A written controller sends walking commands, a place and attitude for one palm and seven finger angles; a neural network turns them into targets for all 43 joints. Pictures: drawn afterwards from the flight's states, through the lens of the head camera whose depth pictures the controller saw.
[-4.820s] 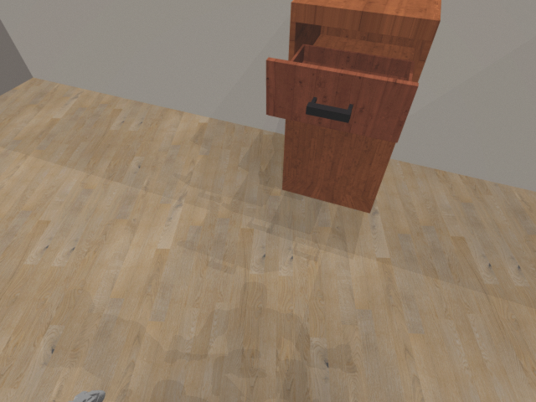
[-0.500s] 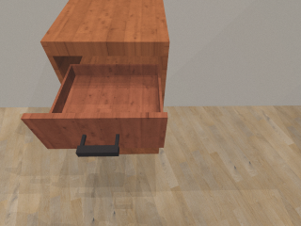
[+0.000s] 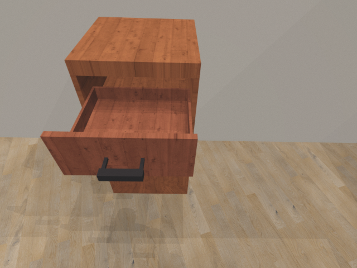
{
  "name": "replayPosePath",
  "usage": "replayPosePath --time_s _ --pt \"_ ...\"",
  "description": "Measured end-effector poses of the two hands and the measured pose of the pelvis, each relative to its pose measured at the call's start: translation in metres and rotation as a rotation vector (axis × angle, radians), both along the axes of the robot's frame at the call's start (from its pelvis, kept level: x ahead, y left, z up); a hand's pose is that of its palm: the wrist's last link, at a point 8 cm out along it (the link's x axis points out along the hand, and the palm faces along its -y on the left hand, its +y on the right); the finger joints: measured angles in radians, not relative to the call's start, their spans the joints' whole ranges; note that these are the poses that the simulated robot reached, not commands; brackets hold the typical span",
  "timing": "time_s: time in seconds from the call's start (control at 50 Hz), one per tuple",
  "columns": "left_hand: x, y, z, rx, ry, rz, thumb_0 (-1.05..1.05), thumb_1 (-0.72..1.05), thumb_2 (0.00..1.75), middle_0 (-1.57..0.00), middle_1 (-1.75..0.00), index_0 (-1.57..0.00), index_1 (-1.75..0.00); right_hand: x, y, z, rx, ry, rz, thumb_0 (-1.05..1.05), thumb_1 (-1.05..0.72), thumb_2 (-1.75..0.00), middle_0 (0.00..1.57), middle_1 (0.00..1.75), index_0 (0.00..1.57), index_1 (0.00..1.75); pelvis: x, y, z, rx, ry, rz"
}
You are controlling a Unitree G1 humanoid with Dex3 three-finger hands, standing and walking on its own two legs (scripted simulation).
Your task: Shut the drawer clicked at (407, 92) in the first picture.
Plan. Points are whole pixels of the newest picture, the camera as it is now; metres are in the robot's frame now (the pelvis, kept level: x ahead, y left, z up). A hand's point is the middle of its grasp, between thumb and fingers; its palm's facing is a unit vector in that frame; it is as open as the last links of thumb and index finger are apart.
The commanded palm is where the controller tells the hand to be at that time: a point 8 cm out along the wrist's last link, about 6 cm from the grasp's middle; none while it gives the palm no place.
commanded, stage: come to a stop and stand still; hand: left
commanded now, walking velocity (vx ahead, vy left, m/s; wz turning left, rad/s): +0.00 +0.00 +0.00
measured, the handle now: (122, 168) +0.38 +0.18 -0.03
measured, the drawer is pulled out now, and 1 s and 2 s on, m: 0.30 0.30 0.30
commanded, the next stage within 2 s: look again from close up in 0.12 s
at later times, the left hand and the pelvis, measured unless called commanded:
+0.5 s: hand out of the picture -0.03 +0.17 -0.18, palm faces +0.02 -0.99 -0.15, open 7.4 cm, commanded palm none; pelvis +0.00 +0.02 +0.00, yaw -1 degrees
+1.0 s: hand out of the picture -0.02 +0.19 -0.18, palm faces +0.02 -0.99 -0.16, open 7.4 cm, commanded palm none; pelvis +0.01 +0.03 +0.00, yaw +0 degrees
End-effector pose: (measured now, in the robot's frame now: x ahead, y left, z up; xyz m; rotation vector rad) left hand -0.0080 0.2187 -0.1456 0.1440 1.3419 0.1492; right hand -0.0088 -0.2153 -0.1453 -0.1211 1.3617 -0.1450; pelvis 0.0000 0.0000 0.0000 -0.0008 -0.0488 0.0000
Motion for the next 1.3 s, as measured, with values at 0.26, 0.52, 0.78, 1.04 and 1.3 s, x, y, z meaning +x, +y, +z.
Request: replayPosePath --time_s 0.26,0.52,0.78,1.04,1.3 --pt "-0.023 0.003 -0.002 -0.025 0.061 0.009 0.01 0.91 0.9 -0.2 -0.3 -0.19 -0.3 -0.03 0.018 0.002 0.012 0.078 -0.016 0.01 -0.91 -0.9 0.2 0.3 0.2 0.3 -0.005 0.011 0.002 0.0 0.006 -0.003" --pt "-0.027 0.006 -0.003 -0.046 0.074 0.01 0.01 0.91 0.9 -0.2 -0.3 -0.19 -0.3 -0.02 0.032 0.003 0.012 0.048 -0.022 0.01 -0.91 -0.9 0.2 0.3 0.2 0.3 -0.005 0.023 0.002 0.0 0.009 -0.011" --pt "-0.023 0.015 -0.002 -0.038 0.068 0.002 0.01 0.91 0.9 -0.2 -0.3 -0.19 -0.3 -0.013 0.036 0.003 0.006 0.031 -0.026 0.01 -0.91 -0.9 0.2 0.3 0.2 0.3 -0.003 0.03 0.003 0.001 0.011 -0.018" --pt "-0.021 0.017 -0.004 -0.031 0.087 0.019 0.01 0.91 0.9 -0.2 -0.3 -0.19 -0.3 -0.017 0.033 0.0 0.011 0.09 -0.033 0.01 -0.91 -0.9 0.2 0.3 0.2 0.3 0.011 0.026 0.0 0.008 0.028 0.002" --pt "-0.008 -0.012 -0.011 -0.058 0.175 0.056 0.01 0.91 0.9 -0.2 -0.3 -0.19 -0.3 0.029 0.014 -0.006 -0.003 0.086 -0.033 0.01 -0.91 -0.9 0.2 0.3 0.2 0.3 0.057 0.006 -0.009 0.0 0.042 -0.002"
